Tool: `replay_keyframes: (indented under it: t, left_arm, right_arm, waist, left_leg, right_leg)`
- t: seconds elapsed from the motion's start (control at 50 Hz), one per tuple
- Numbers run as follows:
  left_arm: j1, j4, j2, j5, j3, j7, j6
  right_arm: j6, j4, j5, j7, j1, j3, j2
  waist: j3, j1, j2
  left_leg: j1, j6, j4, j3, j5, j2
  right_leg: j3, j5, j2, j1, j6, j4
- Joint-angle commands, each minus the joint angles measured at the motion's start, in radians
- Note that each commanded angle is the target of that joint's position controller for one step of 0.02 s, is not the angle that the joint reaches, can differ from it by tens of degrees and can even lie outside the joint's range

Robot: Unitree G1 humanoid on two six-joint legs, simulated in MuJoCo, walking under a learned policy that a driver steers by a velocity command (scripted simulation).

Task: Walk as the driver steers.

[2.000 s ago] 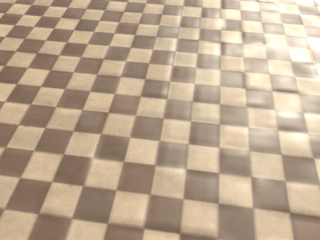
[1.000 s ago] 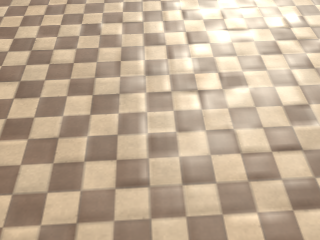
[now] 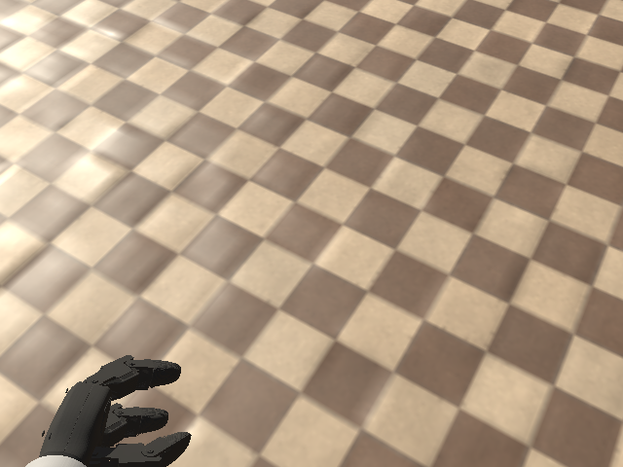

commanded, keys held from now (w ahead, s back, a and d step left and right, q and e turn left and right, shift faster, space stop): q+shift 1.00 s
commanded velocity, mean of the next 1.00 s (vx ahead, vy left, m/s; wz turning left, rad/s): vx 0.17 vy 0.00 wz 0.66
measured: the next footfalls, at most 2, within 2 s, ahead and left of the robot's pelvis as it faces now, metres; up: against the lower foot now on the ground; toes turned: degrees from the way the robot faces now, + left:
left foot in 0.50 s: +0.38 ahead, +0.17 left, +0.00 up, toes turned +18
right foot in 0.94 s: +0.50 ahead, +0.00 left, +0.00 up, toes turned +49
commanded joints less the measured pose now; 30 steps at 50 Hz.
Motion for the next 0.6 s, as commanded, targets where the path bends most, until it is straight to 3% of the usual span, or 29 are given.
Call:
replay_keyframes:
  t: [0.02, 0.04, 0.06, 0.08, 0.1, 0.12, 0.14, 0.16, 0.2, 0.24, 0.28, 0.34, 0.4, 0.46, 0.48, 0.5, 0.52, 0.54, 0.56, 0.58, 0.6]
  left_arm:
    - [0.422, 0.127, 0.188, 0.003, 0.077, 0.054, -0.012]
    - [0.438, 0.075, 0.263, 0.002, 0.094, 0.062, -0.017]
    - [0.476, 0.069, 0.192, -0.035, 0.083, 0.062, -0.016]
    - [0.39, 0.105, 0.196, -0.052, 0.086, 0.051, -0.035]
    - [0.283, 0.102, 0.14, -0.067, 0.072, 0.051, -0.057]
    - [0.222, 0.099, 0.094, -0.06, 0.059, 0.055, -0.071]
    - [0.201, 0.109, 0.069, -0.045, 0.054, 0.054, -0.079]
    - [0.182, 0.117, 0.051, -0.041, 0.052, 0.051, -0.082]
    - [0.154, 0.129, 0.051, -0.032, 0.053, 0.064, -0.084]
    - [0.137, 0.134, 0.061, -0.027, 0.056, 0.092, -0.071]
    - [0.12, 0.13, 0.063, -0.033, 0.056, 0.119, -0.049]
    - [0.15, 0.137, 0.094, -0.045, 0.062, 0.141, -0.016]
    - [0.166, 0.139, 0.124, -0.055, 0.073, 0.142, 0.021]
    - [0.129, 0.118, 0.14, -0.075, 0.083, 0.15, 0.042]
    - [0.11, 0.113, 0.134, -0.083, 0.082, 0.15, 0.046]
    - [0.125, 0.105, 0.129, -0.082, 0.081, 0.142, 0.042]
    - [0.186, 0.064, 0.028, -0.025, 0.058, 0.122, 0.031]
    - [0.2, 0.052, 0.078, -0.033, 0.059, 0.101, 0.015]
    - [0.149, 0.05, 0.127, -0.061, 0.07, 0.088, 0.001]
    - [0.101, 0.036, 0.127, -0.062, 0.072, 0.088, -0.001]
    - [0.083, 0.042, 0.115, -0.047, 0.072, 0.096, 0.006]
  right_arm:
    - [-0.001, -0.121, 0.011, -0.001, -0.074, -0.035, -0.15]
    - [0.011, -0.161, 0.084, -0.008, 0.079, -0.008, -0.11]
    - [-0.039, -0.15, 0.093, -0.005, -0.066, -0.034, -0.226]
    - [-0.039, -0.18, 0.121, -0.007, -0.11, -0.042, -0.206]
    - [-0.026, -0.171, 0.1, -0.022, -0.154, -0.039, -0.18]
    - [-0.005, -0.145, 0.086, -0.029, -0.14, -0.047, -0.174]
    - [0.019, -0.123, 0.077, -0.027, -0.092, -0.053, -0.158]
    - [0.037, -0.113, 0.07, -0.023, -0.067, -0.054, -0.128]
    - [0.054, -0.137, 0.065, -0.021, -0.111, -0.058, -0.102]
    - [0.055, -0.172, 0.056, -0.017, -0.163, -0.058, -0.086]
    - [0.052, -0.188, 0.046, -0.004, -0.202, -0.054, -0.073]
    - [0.056, -0.229, 0.038, 0.024, -0.298, -0.045, -0.057]
    - [0.063, -0.278, 0.037, 0.061, -0.344, -0.052, -0.088]
    - [0.063, -0.291, 0.039, 0.076, -0.267, -0.074, -0.14]
    - [0.057, -0.272, 0.039, 0.069, -0.171, -0.088, -0.163]
    - [0.05, -0.264, 0.032, 0.048, -0.074, -0.116, -0.232]
    - [0.05, -0.283, 0.02, 0.031, -0.127, -0.14, -0.351]
    - [0.041, -0.34, -0.018, 0.039, -0.149, -0.131, -0.332]
    - [0.038, -0.373, -0.007, 0.044, -0.213, -0.127, -0.304]
    - [0.044, -0.382, 0.027, 0.038, -0.274, -0.117, -0.258]
    - [0.056, -0.395, 0.053, 0.027, -0.322, -0.105, -0.219]
  waist:
    - [-0.221, 0.197, -0.115]
    - [-0.569, 0.16, -0.13]
    - [-0.625, 0.25, 0.053]
    - [-0.4, 0.169, 0.094]
    - [-0.259, 0.106, 0.165]
    - [-0.173, 0.068, 0.161]
    - [-0.133, 0.029, 0.126]
    - [-0.118, 0.009, 0.087]
    - [-0.068, 0.0, 0.027]
    - [-0.063, -0.003, -0.002]
    - [-0.072, 0.011, -0.014]
    - [-0.086, 0.069, -0.011]
    - [-0.087, 0.088, -0.024]
    - [-0.115, 0.037, -0.051]
    - [-0.149, -0.018, -0.028]
    - [-0.186, -0.074, 0.083]
    - [-0.215, 0.053, 0.376]
    - [-0.43, 0.029, 0.33]
    - [-0.418, 0.01, 0.187]
    - [-0.302, 0.038, 0.077]
    - [-0.207, 0.069, 0.005]
  left_leg:
    - [-0.658, 0.08, 0.872, -0.059, -0.018, -0.012]
    - [-0.869, 0.079, 1.241, -0.333, -0.226, -0.061]
    - [-0.85, 0.077, 1.214, -0.548, -0.169, -0.067]
    - [-0.9, 0.069, 1.09, -0.505, -0.115, -0.018]
    - [-0.886, 0.048, 0.982, -0.464, -0.052, 0.05]
    - [-0.821, 0.035, 0.944, -0.453, -0.016, 0.069]
    - [-0.73, 0.029, 0.904, -0.453, 0.017, 0.088]
    - [-0.687, 0.023, 0.86, -0.444, 0.046, 0.094]
    - [-0.713, 0.011, 0.799, -0.407, 0.105, 0.079]
    - [-0.765, 0.003, 0.698, -0.372, 0.234, 0.075]
    - [-0.767, 0.007, 0.551, -0.326, 0.372, 0.065]
    - [-0.799, 0.024, 0.36, -0.277, 0.477, 0.049]
    - [-0.831, 0.06, 0.28, -0.237, 0.381, 0.032]
    - [-0.722, 0.125, 0.223, -0.179, 0.236, -0.042]
    - [-0.6, 0.165, 0.13, -0.172, 0.289, -0.081]
    - [-0.398, 0.227, 0.028, -0.294, 0.635, -0.052]
    - [-0.189, 0.368, 0.093, -0.654, 1.168, 0.145]
    - [-0.03, 0.539, -0.029, -1.045, 0.925, 0.278]
    - [-0.056, 0.498, -0.084, -0.998, 0.728, 0.277]
    - [-0.168, 0.439, -0.102, -0.912, 0.58, 0.229]
    - [-0.296, 0.389, -0.118, -0.835, 0.498, 0.187]
  right_leg:
    - [0.318, 0.538, -0.198, 0.935, -0.017, -0.064]
    - [0.716, 0.988, -0.55, 1.243, -0.252, 0.015]
    - [0.705, 0.717, -0.458, 1.122, -0.256, -0.138]
    - [0.577, 0.564, -0.441, 0.929, -0.223, -0.216]
    - [0.497, 0.457, -0.4, 0.726, -0.164, -0.269]
    - [0.417, 0.467, -0.38, 0.563, -0.138, -0.308]
    - [0.338, 0.493, -0.349, 0.44, -0.104, -0.348]
    - [0.272, 0.485, -0.321, 0.366, -0.079, -0.377]
    - [0.142, 0.555, -0.281, 0.288, -0.049, -0.411]
    - [0.039, 0.56, -0.245, 0.305, -0.016, -0.417]
    - [-0.043, 0.499, -0.203, 0.344, 0.019, -0.394]
    - [-0.076, 0.467, -0.233, 0.475, 0.031, -0.343]
    - [-0.075, 0.484, -0.298, 0.583, 0.032, -0.257]
    - [-0.086, 0.678, -0.317, 0.594, 0.068, -0.072]
    - [-0.108, 0.689, -0.29, 0.561, 0.102, 0.081]
    - [-0.102, 0.446, -0.224, 0.409, 0.167, 0.313]
    - [-0.075, -0.535, -0.017, 0.076, 0.242, 0.618]
    - [0.198, -0.655, 0.095, -0.088, 0.263, 0.847]
    - [0.296, -0.577, 0.04, -0.119, 0.237, 0.846]
    - [0.289, -0.495, 0.013, -0.139, 0.23, 0.778]
    - [0.282, -0.446, -0.019, -0.132, 0.233, 0.689]
Velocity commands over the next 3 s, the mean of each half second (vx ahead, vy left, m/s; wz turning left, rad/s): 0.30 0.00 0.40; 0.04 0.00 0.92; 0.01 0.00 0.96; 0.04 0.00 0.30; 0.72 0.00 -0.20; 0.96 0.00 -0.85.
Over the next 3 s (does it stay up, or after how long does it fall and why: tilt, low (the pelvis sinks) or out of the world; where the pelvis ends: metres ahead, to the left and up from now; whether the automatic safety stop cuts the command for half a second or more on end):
stays up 0.59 0.70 0.02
